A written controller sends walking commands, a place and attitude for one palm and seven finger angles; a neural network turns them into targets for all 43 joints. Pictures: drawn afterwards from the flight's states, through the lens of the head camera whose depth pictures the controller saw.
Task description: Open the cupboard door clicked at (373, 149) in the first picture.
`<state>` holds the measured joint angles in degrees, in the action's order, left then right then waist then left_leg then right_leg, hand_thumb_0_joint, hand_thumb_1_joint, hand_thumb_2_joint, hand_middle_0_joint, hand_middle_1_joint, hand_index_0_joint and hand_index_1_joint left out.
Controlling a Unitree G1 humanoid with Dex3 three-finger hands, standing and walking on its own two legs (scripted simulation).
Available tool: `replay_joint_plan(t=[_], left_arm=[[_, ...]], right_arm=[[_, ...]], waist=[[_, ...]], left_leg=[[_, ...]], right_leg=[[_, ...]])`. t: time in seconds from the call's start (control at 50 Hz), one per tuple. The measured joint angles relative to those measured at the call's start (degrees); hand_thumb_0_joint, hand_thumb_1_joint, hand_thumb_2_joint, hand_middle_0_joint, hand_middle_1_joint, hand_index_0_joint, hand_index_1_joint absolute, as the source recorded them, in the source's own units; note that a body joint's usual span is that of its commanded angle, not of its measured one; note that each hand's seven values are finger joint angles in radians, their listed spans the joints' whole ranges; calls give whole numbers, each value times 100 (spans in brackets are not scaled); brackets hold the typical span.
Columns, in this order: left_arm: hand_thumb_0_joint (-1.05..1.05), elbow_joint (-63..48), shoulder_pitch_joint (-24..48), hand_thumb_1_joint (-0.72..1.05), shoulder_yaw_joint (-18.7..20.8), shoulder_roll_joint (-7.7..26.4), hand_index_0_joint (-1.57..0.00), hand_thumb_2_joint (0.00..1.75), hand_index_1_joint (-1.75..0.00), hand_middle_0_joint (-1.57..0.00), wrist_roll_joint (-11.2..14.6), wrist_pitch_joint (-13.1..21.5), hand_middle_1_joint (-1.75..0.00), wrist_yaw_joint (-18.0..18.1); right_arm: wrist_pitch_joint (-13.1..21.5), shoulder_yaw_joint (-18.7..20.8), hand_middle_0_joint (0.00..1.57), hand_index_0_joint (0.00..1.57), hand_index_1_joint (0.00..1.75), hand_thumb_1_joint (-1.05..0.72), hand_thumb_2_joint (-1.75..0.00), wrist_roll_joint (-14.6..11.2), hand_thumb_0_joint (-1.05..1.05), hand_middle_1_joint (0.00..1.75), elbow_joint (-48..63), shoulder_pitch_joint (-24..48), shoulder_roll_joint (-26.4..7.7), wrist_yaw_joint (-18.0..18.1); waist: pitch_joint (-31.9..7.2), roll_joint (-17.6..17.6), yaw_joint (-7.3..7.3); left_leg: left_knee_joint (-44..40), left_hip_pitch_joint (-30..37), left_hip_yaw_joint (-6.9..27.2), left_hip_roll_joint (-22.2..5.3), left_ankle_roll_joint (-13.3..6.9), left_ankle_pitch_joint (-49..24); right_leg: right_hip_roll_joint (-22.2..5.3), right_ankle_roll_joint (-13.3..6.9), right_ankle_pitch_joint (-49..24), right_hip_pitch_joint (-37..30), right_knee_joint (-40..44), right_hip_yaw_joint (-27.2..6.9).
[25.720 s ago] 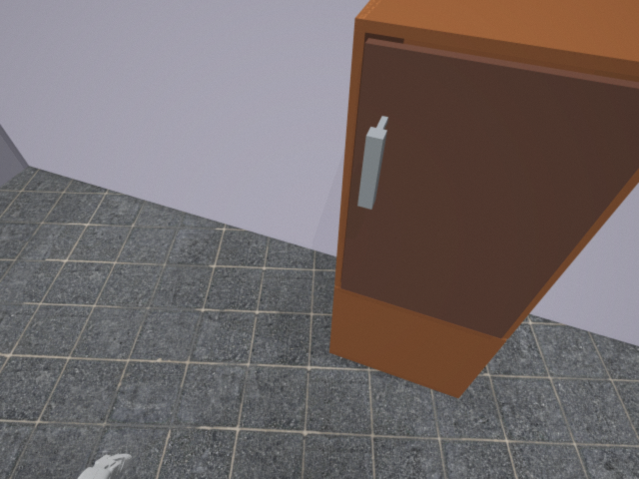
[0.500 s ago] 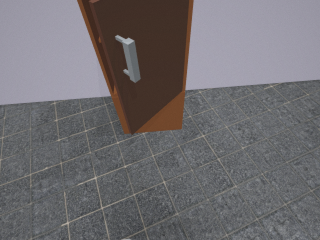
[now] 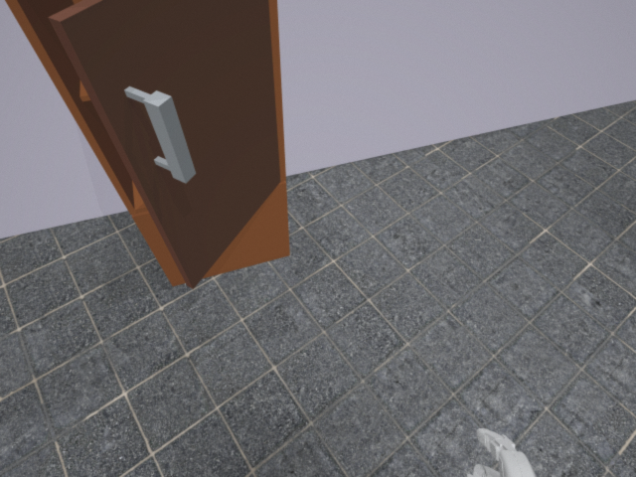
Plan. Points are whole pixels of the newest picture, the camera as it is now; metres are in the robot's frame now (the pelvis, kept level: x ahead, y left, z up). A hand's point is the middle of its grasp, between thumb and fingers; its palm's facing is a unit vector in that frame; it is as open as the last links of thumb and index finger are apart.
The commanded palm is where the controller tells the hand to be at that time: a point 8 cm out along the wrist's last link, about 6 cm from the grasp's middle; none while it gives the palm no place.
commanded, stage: walk to a spot facing it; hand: left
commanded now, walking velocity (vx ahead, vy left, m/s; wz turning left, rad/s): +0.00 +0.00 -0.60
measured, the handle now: (160, 136) +0.52 +0.28 +0.09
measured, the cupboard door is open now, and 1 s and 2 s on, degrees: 43 43 43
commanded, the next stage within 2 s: none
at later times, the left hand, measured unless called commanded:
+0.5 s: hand (230, 444) +0.17 +0.14 -0.16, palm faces -0.33 -0.91 -0.26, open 7.3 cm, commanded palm none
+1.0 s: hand (294, 383) +0.26 +0.06 -0.16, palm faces -0.59 -0.77 -0.25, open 7.4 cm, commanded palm none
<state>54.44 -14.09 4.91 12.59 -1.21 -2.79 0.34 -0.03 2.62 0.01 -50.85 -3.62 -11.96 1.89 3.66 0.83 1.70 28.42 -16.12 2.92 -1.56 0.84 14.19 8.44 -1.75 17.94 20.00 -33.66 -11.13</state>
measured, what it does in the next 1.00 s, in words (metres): steps on the spot, turning right: right foot, then left foot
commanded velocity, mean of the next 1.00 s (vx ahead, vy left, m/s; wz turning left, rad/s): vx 0.06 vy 0.00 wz -0.60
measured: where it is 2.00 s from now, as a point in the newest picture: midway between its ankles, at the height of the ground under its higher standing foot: (444, 427)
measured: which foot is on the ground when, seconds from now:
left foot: down 0.00-0.30, up 0.32-0.60, down 0.62-0.96, up 0.98-1.00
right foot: up 0.00-0.28, down 0.30-0.62, up 0.64-0.94, down 0.96-1.00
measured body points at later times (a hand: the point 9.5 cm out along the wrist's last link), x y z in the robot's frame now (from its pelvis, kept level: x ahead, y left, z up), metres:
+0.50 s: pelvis +0.02 -0.03 +0.01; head +0.08 -0.05 +0.45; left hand +0.19 +0.19 -0.14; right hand +0.00 -0.31 -0.14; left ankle +0.05 +0.12 -0.67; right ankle +0.01 -0.14 -0.73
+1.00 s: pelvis +0.06 -0.05 -0.01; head +0.09 -0.08 +0.44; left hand +0.29 +0.10 -0.14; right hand -0.07 -0.27 -0.16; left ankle +0.10 +0.09 -0.72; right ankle -0.02 -0.13 -0.74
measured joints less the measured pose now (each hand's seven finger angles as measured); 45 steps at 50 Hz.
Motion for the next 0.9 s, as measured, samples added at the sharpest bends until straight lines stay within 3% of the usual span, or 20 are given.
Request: replay_joint_plan(t=[0.04, 0.1, 0.14, 0.26, 0.28, 0.3, 0.32, 0.36, 0.42, 0.5, 0.62, 0.66, 0.7, 0.76, 0.82, 0.9], left_arm=[[1, -14, 159, 91, 30, 135, -21, 90, -30, -20, -4, -54, -30, -53], [1, -116, 291, 91, 109, 292, -20, 90, -30, -20, -51, -64, -30, -144], [1, -199, 366, 91, 117, 326, -20, 90, -30, -20, -45, -68, -30, -192], [1, -319, 494, 91, 12, 311, -20, 90, -30, -20, -15, -16, -30, -276], [1, -341, 493, 91, -6, 313, -20, 90, -30, -20, -12, 14, -30, -289], [1, -381, 470, 91, -26, 353, -20, 90, -30, -20, -24, 72, -30, -287], [1, -361, 511, 91, -29, 317, -20, 90, -30, -20, -29, 129, -30, -242], [1, -349, 573, 91, -75, 225, -20, 90, -30, -20, -19, 154, -30, -159], [1, -361, 548, 91, -106, 148, -20, 90, -30, -20, -39, 81, -30, -71], [1, -311, 483, 91, -152, 119, -20, 90, -30, -20, -65, 42, -30, -43], [1, -278, 427, 91, -162, 57, -21, 90, -30, -20, -32, -25, -30, -75], [1, -262, 478, 91, -143, 90, -21, 90, -30, -20, 14, -84, -30, -102], [1, -267, 532, 91, -95, 163, -21, 90, -30, -20, 0, -117, -30, -142], [1, -295, 603, 91, -30, 218, -20, 90, -30, -20, -32, -112, -30, -209], [1, -359, 633, 91, -23, 214, -20, 90, -30, -20, -25, -105, -30, -253], [1, -338, 597, 91, -48, 184, -20, 90, -30, -20, -21, -80, -30, -300]], right_arm=[[4, -36, 20, 20, 30, -90, -90, 82, 1, 30, -14, -106, 71, 36], [-39, -121, 20, 20, 30, -90, -90, 166, 1, 30, -41, -383, 147, 29], [-52, -128, 20, 20, 30, -90, -90, 190, 1, 30, -64, -528, 139, 34], [-53, -47, 20, 20, 30, -90, -90, 183, 1, 30, -95, -825, -34, -17], [-69, -25, 20, 20, 30, -90, -90, 164, 1, 30, -93, -896, -86, -34], [-96, 0, 20, 20, 30, -90, -90, 128, 1, 30, -88, -974, -117, -54], [-158, 34, 20, 20, 30, -90, -90, 95, 1, 30, -134, -940, -191, -61], [-286, 81, 20, 20, 30, -90, -90, 54, 1, 30, -226, -820, -315, -50], [-342, 117, 20, 20, 30, -90, -90, 53, 1, 30, -258, -698, -356, -85], [-279, 101, 20, 20, 30, -90, -90, 46, 1, 29, -159, -625, -276, -118], [-92, 19, 20, 20, 30, -90, -90, 21, 1, 30, -57, -690, -165, -83], [-5, -15, 20, 20, 30, -90, -90, 87, 1, 30, -68, -754, -95, -49], [4, -92, 20, 20, 30, -90, -90, 153, 1, 30, -76, -827, 18, -37], [16, -156, 20, 20, 30, -90, -90, 193, 1, 30, -94, -986, 130, -27], [7, -166, 20, 20, 30, -90, -90, 200, 1, 30, -118, -1060, 155, -21], [8, -121, 21, 20, 30, -90, -90, 205, 1, 30, -137, -1127, 97, -77]], waist=[[102, 143, 12], [115, 224, 57], [147, 157, 60], [282, -143, -102], [271, -182, -135], [222, -124, -164], [258, -179, -159], [381, -264, -204], [411, -170, -222], [342, 62, -264], [141, 126, -266], [101, 146, -287], [125, 216, -249], [112, 174, -208], [132, 52, -174], [104, -100, -227]], left_leg=[[202, 19, -125, 22, -7, 104], [33, 214, -292, -108, 69, 281], [-82, 317, -390, -231, 107, 264], [200, 482, -849, -609, 283, 567], [421, 438, -911, -666, 330, 711], [812, 279, -995, -663, 334, 858], [1428, 47, -895, -663, 327, 1259], [2673, -449, -551, -500, 274, 1666], [3481, -978, -468, -333, 277, 1358], [2886, -1085, -496, -202, 310, 1050], [654, -325, -454, -54, 216, 455], [582, -312, -531, -104, -88, 190], [569, -206, -667, -182, -122, 293], [218, 16, -787, -340, -46, 213], [-21, 180, -950, -497, 3, 132], [59, 293, -1259, -683, 113, 290]], right_leg=[[-198, 196, 847, 374, -1131, 331], [-473, 400, 941, 837, -2461, 777], [-659, 466, 895, 934, -2684, 984], [-914, 361, 501, 314, -916, 1400], [-909, 306, 117, 99, -450, 1449], [-954, 111, -306, -70, -61, 1389], [-896, -11, -267, 7, -188, 1332], [-806, -28, -81, 29, -344, 1231], [-738, 37, -208, -92, -27, 995], [-690, 48, -425, -211, 326, 685], [-476, 193, -285, -101, 111, 349], [-449, 220, 457, 180, -607, 438], [-515, 287, 998, 518, -1725, 692], [-691, 404, 966, 799, -2694, 1057], [-885, 462, 878, 710, -2430, 1293], [-999, 399, 901, 251, -1250, 1503]])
